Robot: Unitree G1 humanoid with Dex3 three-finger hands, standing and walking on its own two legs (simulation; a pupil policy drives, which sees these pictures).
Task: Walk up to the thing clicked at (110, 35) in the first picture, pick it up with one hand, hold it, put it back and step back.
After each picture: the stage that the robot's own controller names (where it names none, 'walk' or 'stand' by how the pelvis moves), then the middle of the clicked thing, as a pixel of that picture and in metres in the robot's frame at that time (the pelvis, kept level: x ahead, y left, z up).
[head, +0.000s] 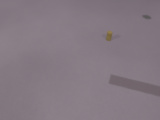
stand; (109, 36) +1.57 -0.37 -0.72
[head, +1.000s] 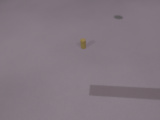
walk; (83, 43) +1.47 +0.07 -0.69
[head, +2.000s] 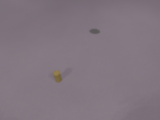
walk; (57, 76) +0.92 +0.32 -0.71
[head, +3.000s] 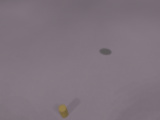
walk; (63, 111) +0.58 +0.24 -0.71
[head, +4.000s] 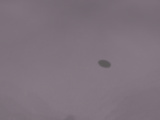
stand; out of the picture +0.42 +0.20 -0.70
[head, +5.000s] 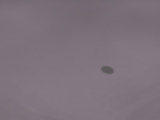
stand; out of the picture +0.38 +0.17 -0.72
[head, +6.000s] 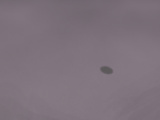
stand; out of the picture +0.40 +0.18 -0.73
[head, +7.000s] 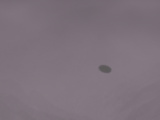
stand; out of the picture +0.38 +0.20 -0.73
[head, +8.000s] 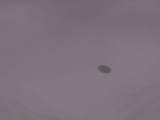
stand; out of the picture +0.37 +0.20 -0.73
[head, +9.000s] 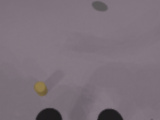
go down; (41, 89) +0.42 +0.21 -0.50
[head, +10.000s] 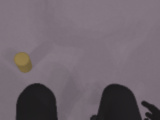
go down; (23, 63) +0.46 +0.25 -0.31
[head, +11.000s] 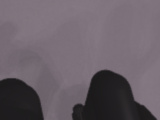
close in; out of the picture +0.43 +0.29 -0.24
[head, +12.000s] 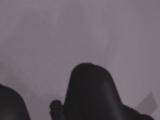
close; out of the picture +0.42 +0.31 -0.22
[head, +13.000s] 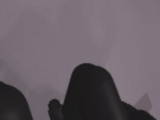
lift; out of the picture +0.41 +0.30 -0.23
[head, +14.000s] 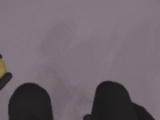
lift; out of the picture +0.35 +0.28 -0.09
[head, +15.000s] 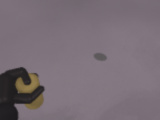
hold; (31, 92) +0.33 +0.17 +0.03
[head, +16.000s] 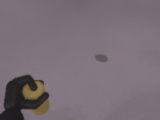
hold; (37, 98) +0.32 +0.17 -0.01
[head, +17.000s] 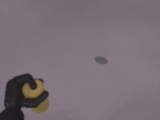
crouch; (37, 97) +0.33 +0.17 +0.00
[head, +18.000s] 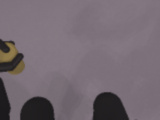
crouch; (11, 59) +0.43 +0.23 -0.10
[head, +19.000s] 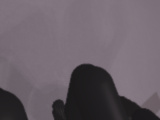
lower; out of the picture +0.40 +0.32 -0.22
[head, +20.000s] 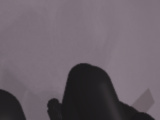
lower; out of the picture +0.41 +0.32 -0.22
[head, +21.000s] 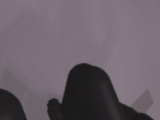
lower; out of the picture +0.41 +0.32 -0.22
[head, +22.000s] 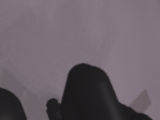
lower; out of the picture +0.41 +0.32 -0.23
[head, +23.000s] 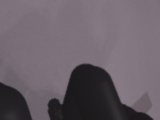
loosen; out of the picture +0.41 +0.31 -0.23
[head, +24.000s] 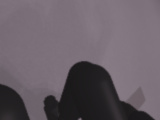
withdraw; out of the picture +0.40 +0.31 -0.23
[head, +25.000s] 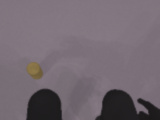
walk; (35, 71) +0.44 +0.24 -0.38
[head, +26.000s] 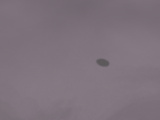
stand; out of the picture +0.37 +0.19 -0.66
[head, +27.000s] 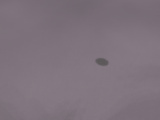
stand; out of the picture +0.38 +0.21 -0.67
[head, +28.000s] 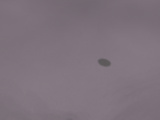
stand; out of the picture +0.38 +0.19 -0.69
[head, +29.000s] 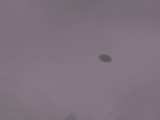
walk; out of the picture +0.40 +0.19 -0.72
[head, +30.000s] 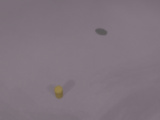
walk; (58, 92) +0.59 +0.15 -0.70
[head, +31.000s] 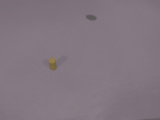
walk; (52, 64) +0.90 +0.25 -0.70
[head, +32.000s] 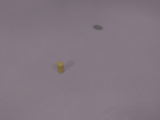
stand; (60, 67) +1.01 +0.20 -0.71
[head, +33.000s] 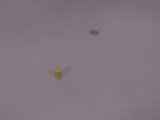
stand; (58, 73) +1.00 +0.23 -0.73
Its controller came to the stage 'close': yes
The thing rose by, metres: 0.70
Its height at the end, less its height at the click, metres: +0.00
